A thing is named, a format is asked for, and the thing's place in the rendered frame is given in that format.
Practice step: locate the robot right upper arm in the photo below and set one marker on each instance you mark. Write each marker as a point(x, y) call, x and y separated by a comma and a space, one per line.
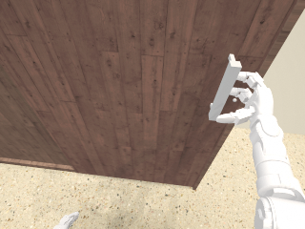
point(279, 213)

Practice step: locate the wardrobe door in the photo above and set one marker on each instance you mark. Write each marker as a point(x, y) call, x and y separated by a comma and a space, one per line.
point(22, 134)
point(124, 87)

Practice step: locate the right robot forearm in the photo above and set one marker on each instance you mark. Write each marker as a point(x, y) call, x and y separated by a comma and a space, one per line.
point(274, 173)

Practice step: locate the left robot hand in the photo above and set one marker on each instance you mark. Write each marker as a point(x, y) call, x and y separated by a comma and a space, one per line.
point(67, 221)

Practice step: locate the right robot hand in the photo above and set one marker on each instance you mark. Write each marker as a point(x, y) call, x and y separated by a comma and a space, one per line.
point(261, 99)

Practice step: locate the handle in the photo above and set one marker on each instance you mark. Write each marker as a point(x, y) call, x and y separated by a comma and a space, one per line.
point(232, 71)

